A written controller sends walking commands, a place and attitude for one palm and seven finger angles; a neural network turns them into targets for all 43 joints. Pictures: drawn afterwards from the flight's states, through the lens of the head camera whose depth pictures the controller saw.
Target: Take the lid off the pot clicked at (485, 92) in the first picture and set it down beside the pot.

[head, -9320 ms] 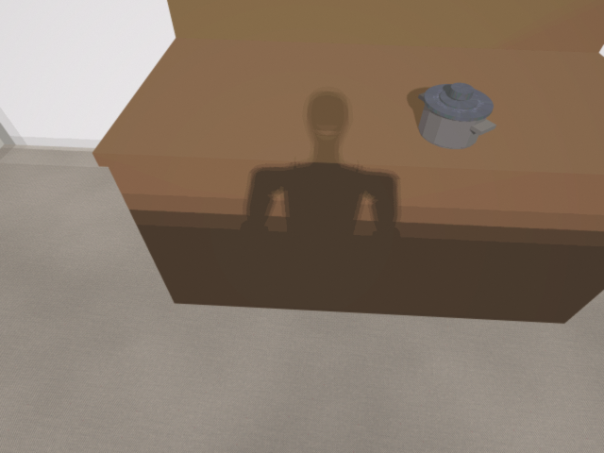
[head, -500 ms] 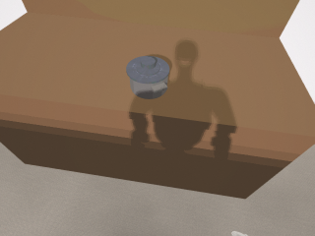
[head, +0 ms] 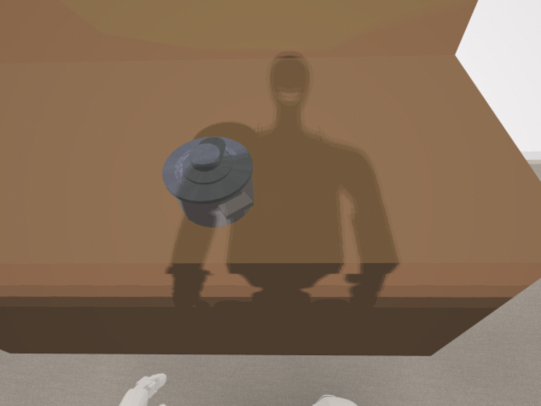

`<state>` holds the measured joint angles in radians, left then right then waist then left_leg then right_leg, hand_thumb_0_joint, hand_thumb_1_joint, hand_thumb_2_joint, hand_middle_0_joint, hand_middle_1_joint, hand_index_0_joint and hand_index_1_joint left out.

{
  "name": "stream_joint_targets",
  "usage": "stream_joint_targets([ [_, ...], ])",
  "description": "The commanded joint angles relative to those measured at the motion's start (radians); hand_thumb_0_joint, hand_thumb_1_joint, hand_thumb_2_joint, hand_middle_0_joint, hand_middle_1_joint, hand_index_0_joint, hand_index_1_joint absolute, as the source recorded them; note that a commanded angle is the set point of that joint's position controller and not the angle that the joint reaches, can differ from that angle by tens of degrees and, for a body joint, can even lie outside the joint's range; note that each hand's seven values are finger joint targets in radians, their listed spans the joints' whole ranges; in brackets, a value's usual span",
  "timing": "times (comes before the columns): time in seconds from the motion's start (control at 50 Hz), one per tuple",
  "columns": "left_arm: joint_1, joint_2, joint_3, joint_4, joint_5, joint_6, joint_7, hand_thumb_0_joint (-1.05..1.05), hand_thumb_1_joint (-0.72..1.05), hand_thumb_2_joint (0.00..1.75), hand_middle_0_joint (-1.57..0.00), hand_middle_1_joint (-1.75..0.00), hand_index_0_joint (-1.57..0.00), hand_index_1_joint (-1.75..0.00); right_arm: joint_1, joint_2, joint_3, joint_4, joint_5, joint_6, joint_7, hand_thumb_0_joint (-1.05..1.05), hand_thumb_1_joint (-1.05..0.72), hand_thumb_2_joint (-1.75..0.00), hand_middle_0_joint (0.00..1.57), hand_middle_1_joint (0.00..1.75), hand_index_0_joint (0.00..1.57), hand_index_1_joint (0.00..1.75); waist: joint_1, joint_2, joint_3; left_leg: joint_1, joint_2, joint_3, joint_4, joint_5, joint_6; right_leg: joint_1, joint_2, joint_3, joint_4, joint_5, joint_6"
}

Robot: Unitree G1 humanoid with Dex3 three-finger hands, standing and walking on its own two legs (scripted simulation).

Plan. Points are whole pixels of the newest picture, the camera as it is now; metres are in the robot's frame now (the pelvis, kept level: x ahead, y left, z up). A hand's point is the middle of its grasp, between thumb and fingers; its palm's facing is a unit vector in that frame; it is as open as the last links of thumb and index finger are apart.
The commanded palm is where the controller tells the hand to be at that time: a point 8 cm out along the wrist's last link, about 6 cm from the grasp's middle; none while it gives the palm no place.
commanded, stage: come to a stop and stand still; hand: left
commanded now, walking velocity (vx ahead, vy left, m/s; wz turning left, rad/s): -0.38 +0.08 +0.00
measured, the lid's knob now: (205, 157) +0.48 +0.12 +0.09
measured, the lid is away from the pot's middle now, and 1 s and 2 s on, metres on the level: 0.00 0.00 0.00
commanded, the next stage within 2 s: look again from close up in 1.10 s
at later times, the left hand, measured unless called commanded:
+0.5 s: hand out of the picture +0.01 +0.26 -0.16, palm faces +0.06 -0.97 -0.22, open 7.4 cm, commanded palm none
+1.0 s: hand out of the picture -0.06 +0.22 -0.16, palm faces -0.02 -0.99 -0.17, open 7.3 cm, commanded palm none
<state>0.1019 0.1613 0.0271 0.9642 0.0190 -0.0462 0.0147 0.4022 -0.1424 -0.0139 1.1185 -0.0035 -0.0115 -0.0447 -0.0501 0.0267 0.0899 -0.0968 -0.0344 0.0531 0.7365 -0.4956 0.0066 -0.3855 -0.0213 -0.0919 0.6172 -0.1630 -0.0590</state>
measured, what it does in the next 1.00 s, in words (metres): steps on the spot: left foot, then right foot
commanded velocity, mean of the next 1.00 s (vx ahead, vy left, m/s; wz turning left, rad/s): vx -0.03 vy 0.01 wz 0.00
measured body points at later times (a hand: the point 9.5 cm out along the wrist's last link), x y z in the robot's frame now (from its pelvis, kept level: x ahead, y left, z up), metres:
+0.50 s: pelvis -0.03 +0.06 +0.02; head -0.03 +0.08 +0.46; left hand +0.01 +0.31 -0.14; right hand +0.01 -0.17 -0.13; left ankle -0.03 +0.17 -0.72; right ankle +0.00 -0.07 -0.69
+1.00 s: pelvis -0.06 +0.06 +0.02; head -0.06 +0.05 +0.47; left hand -0.06 +0.27 -0.14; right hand -0.08 -0.16 -0.15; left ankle -0.03 +0.17 -0.72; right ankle -0.08 -0.04 -0.72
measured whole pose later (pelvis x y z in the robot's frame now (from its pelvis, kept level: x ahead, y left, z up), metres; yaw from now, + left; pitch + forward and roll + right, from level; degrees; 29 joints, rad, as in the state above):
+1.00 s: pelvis -0.06 +0.06 +0.02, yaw -3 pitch -2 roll +1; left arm 0.29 0.12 0.00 1.14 0.01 0.00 0.03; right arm 0.29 -0.14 0.00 1.16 -0.01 0.01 -0.03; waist -0.01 0.00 0.02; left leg -0.17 0.00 0.02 0.39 -0.18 0.00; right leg -0.12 0.02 -0.02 0.42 -0.26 -0.03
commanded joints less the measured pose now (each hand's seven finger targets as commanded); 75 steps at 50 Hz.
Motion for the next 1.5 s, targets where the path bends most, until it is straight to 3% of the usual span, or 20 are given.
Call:
stream_joint_targets([
  [0.0, 0.219, 0.185, 0.032, 0.021, -0.005, 0.019, 0.04, 0.0, 0.9, 0.9, -0.2, -0.3, -0.2, -0.3, -0.02, -0.07, -0.037, -0.071, 0.013, 0.024, -0.01, 0.0, -0.9, -0.9, 0.2, 0.3, 0.2, 0.3, 0.08, -0.168, -0.135, -0.244, 0.037, -0.105, 0.409, -0.147, -0.025, 0.245, -0.389, 0.332, -0.194, 1.007, -0.25],
  [0.06, 0.093, 0.163, 0.034, -0.022, -0.002, 0.038, 0.048, 0.0, 0.9, 0.9, -0.2, -0.3, -0.2, -0.3, -0.006, -0.059, -0.042, -0.056, 0.007, 0.055, 0.003, 0.0, -0.9, -0.9, 0.2, 0.3, 0.2, 0.3, 0.03, -0.108, -0.137, -0.224, 0.055, -0.096, 0.365, -0.077, -0.037, 0.124, -0.318, 0.231, -0.24, 0.688, -0.191],
  [0.18, 0.072, 0.187, 0.059, -0.067, 0.015, 0.061, 0.039, 0.0, 0.9, 0.9, -0.2, -0.3, -0.2, -0.3, -0.037, -0.061, -0.057, -0.097, -0.008, 0.065, 0.026, 0.0, -0.9, -0.9, 0.2, 0.3, 0.2, 0.3, 0.038, -0.194, -0.149, -0.23, 0.041, -0.048, 0.302, 0.04, -0.046, 0.025, -0.251, 0.242, -0.317, 0.144, -0.133],
  [0.28, 0.102, 0.2, 0.063, -0.057, 0.015, 0.071, 0.032, 0.0, 0.9, 0.9, -0.2, -0.3, -0.2, -0.3, -0.036, -0.06, -0.049, -0.11, -0.004, 0.031, 0.03, 0.0, -0.9, -0.9, 0.2, 0.3, 0.2, 0.3, 0.039, -0.222, -0.158, -0.093, 0.018, -0.003, -0.125, 0.152, -0.036, 0.036, -0.202, 0.26, -0.283, -0.101, -0.075],
  [0.32, 0.109, 0.155, 0.051, -0.059, 0.002, 0.079, 0.027, 0.0, 0.9, 0.9, -0.2, -0.3, -0.2, -0.3, 0.003, -0.089, -0.048, -0.1, -0.003, 0.016, 0.027, 0.0, -0.9, -0.9, 0.2, 0.3, 0.2, 0.3, 0.023, -0.064, -0.126, 0.006, 0.068, -0.08, -0.378, 0.218, -0.018, -0.044, -0.123, 0.2, -0.142, -0.215, 0.001],
  [0.34, 0.129, 0.099, 0.041, -0.062, -0.008, 0.084, 0.022, 0.0, 0.9, 0.9, -0.2, -0.3, -0.2, -0.3, -0.042, -0.154, -0.058, -0.132, -0.015, 0.01, 0.024, 0.0, -0.9, -0.9, 0.2, 0.3, 0.2, 0.3, 0.036, 0.175, -0.076, -0.087, 0.253, -0.332, -0.515, 0.173, 0.042, -0.109, -0.017, 0.116, 0.004, -0.281, 0.059],
  [0.36, 0.141, 0.092, 0.036, -0.06, -0.005, 0.087, 0.026, 0.0, 0.9, 0.9, -0.2, -0.3, -0.2, -0.3, -0.118, -0.195, -0.057, -0.173, -0.02, 0.013, 0.021, 0.0, -0.9, -0.9, 0.2, 0.3, 0.2, 0.3, 0.055, 0.245, -0.034, -0.237, 0.357, -0.413, -0.572, 0.185, 0.093, -0.063, 0.022, 0.079, 0.116, -0.34, 0.08],
  [0.38, 0.13, 0.104, 0.04, -0.057, -0.006, 0.085, 0.024, 0.0, 0.9, 0.9, -0.2, -0.3, -0.2, -0.3, -0.176, -0.196, -0.046, -0.194, -0.028, 0.012, 0.018, 0.0, -0.9, -0.9, 0.2, 0.3, 0.2, 0.3, 0.071, 0.157, -0.007, -0.354, 0.356, -0.389, -0.579, 0.174, 0.146, 0.01, 0.005, 0.105, 0.193, -0.304, 0.076],
  [0.44, 0.167, 0.111, 0.043, 0.008, 0.003, 0.09, 0.021, 0.0, 0.9, 0.9, -0.2, -0.3, -0.2, -0.3, -0.212, -0.145, -0.026, -0.167, -0.019, 0.007, -0.001, 0.0, -0.9, -0.9, 0.2, 0.3, 0.2, 0.3, 0.09, 0.163, -0.001, -0.238, 0.238, -0.228, -0.505, 0.432, 0.104, -0.015, 0.016, 0.144, 0.304, -0.216, 0.073],
  [0.56, 0.179, 0.086, 0.013, 0.045, -0.008, 0.068, 0.021, 0.0, 0.9, 0.9, -0.2, -0.3, -0.2, -0.3, -0.125, -0.146, -0.026, -0.109, -0.015, 0.01, -0.001, 0.0, -0.9, -0.9, 0.2, 0.3, 0.2, 0.3, 0.049, 0.101, -0.055, -0.032, 0.256, -0.229, -0.453, 0.558, 0.156, 0.037, -0.011, 0.088, 0.049, -0.282, 0.08],
  [0.62, 0.261, 0.081, 0.002, 0.099, -0.009, 0.047, 0.027, 0.0, 0.9, 0.9, -0.2, -0.3, -0.2, -0.3, -0.103, -0.133, -0.021, -0.081, -0.002, 0.007, 0.003, 0.0, -0.9, -0.9, 0.2, 0.3, 0.2, 0.3, 0.067, 0.012, -0.095, -0.076, 0.187, -0.207, -0.359, 0.494, 0.09, 0.241, -0.031, 0.121, -0.283, -0.016, 0.068],
  [0.68, 0.24, 0.133, -0.006, 0.115, -0.012, 0.031, 0.029, 0.0, 0.9, 0.9, -0.2, -0.3, -0.2, -0.3, -0.106, -0.083, -0.011, -0.074, 0.008, 0.003, 0.012, 0.0, -0.9, -0.9, 0.2, 0.3, 0.2, 0.3, 0.032, -0.071, -0.068, -0.069, 0.085, -0.12, -0.34, 0.342, 0.013, 0.188, -0.171, 0.245, -0.296, 0.151, -0.005],
  [0.72, 0.231, 0.106, -0.009, 0.132, -0.014, 0.018, 0.03, 0.0, 0.9, 0.9, -0.2, -0.3, -0.2, -0.3, -0.102, -0.094, -0.012, -0.045, -0.002, 0.007, 0.01, 0.0, -0.9, -0.9, 0.2, 0.3, 0.2, 0.3, 0.03, -0.186, -0.092, -0.014, 0.102, -0.11, -0.332, 0.397, 0.004, 0.181, -0.134, 0.236, -0.292, 0.204, -0.004],
  [0.88, 0.242, 0.083, -0.013, 0.151, -0.013, 0.031, 0.029, 0.0, 0.9, 0.9, -0.2, -0.3, -0.2, -0.3, -0.091, -0.089, -0.005, 0.008, -0.004, 0.01, 0.011, 0.0, -0.9, -0.9, 0.2, 0.3, 0.2, 0.3, 0.044, -0.045, 0.032, -0.062, 0.108, -0.13, -0.409, 0.287, 0.012, 0.119, -0.082, 0.201, -0.342, -0.116, 0.019],
  [1.12, 0.269, 0.058, -0.011, 0.165, -0.014, 0.027, 0.027, 0.0, 0.9, 0.9, -0.2, -0.3, -0.2, -0.3, -0.042, -0.06, -0.001, 0.028, -0.006, 0.004, 0.005, 0.0, -0.9, -0.9, 0.2, 0.3, 0.2, 0.3, 0.048, -0.026, 0.013, -0.067, 0.11, -0.132, -0.404, 0.296, 0.013, 0.123, -0.076, 0.199, -0.332, -0.1, 0.015],
  [1.16, 0.271, 0.06, -0.011, 0.165, -0.015, 0.026, 0.027, 0.0, 0.9, 0.9, -0.2, -0.3, -0.2, -0.3, -0.036, -0.058, -0.002, 0.029, -0.005, 0.003, 0.004, 0.0, -0.9, -0.9, 0.2, 0.3, 0.2, 0.3, 0.05, -0.042, 0.009, -0.07, 0.117, -0.134, -0.405, 0.307, 0.018, 0.135, -0.071, 0.187, -0.327, -0.076, 0.016],
  [1.18, 0.342, 0.072, -0.019, 0.174, 0.011, -0.015, 0.063, 0.0, 0.9, 0.9, -0.2, -0.3, -0.2, -0.3, -0.155, -0.093, 0.007, -0.049, -0.005, -0.025, 0.019, 0.0, -0.9, -0.9, 0.2, 0.3, 0.2, 0.3, 0.093, -0.054, 0.024, -0.17, 0.118, -0.075, -0.165, 0.407, -0.01, 0.159, -0.132, 0.244, -0.291, 0.423, 0.046],
  [1.2, 0.291, 0.12, -0.01, 0.12, 0.0, -0.02, 0.059, 0.0, 0.9, 0.9, -0.2, -0.3, -0.2, -0.3, -0.063, -0.039, 0.007, -0.078, -0.005, -0.015, 0.023, 0.0, -0.9, -0.9, 0.2, 0.3, 0.2, 0.3, 0.015, -0.074, -0.069, -0.158, 0.089, -0.083, -0.192, 0.208, -0.002, 0.196, -0.183, 0.278, -0.281, 0.292, 0.003],
  [1.24, 0.249, 0.1, -0.018, 0.101, -0.006, -0.017, 0.046, 0.0, 0.9, 0.9, -0.2, -0.3, -0.2, -0.3, -0.023, -0.048, 0.007, -0.054, -0.01, -0.013, 0.027, 0.0, -0.9, -0.9, 0.2, 0.3, 0.2, 0.3, 0.007, -0.007, -0.068, -0.132, 0.092, -0.089, -0.239, 0.261, 0.001, 0.135, -0.122, 0.234, -0.271, -0.033, -0.027],
  [1.48, 0.294, 0.062, -0.02, 0.068, -0.004, 0.018, 0.036, 0.0, 0.9, 0.9, -0.2, -0.3, -0.2, -0.3, -0.036, -0.096, 0.004, -0.099, -0.007, -0.025, 0.019, 0.0, -0.9, -0.9, 0.2, 0.3, 0.2, 0.3, 0.048, -0.036, 0.001, -0.173, 0.129, -0.156, -0.328, 0.306, 0.047, 0.105, -0.039, 0.167, -0.178, -0.091, 0.002],
])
